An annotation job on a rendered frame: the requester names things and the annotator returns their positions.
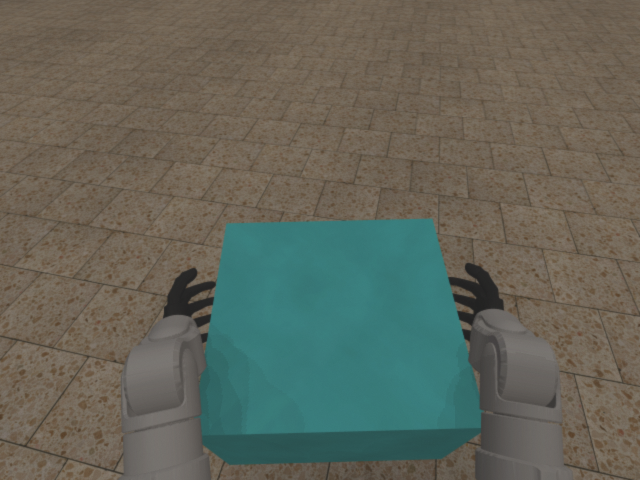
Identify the right robot forearm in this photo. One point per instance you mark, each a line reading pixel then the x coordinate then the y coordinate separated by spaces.
pixel 520 384

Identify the carton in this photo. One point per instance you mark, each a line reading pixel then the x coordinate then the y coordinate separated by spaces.
pixel 335 341

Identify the robot right hand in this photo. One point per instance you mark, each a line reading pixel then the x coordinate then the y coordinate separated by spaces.
pixel 486 292

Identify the robot left hand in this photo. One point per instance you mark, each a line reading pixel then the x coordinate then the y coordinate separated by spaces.
pixel 179 297

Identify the left robot forearm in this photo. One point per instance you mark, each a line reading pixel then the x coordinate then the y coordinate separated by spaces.
pixel 159 394

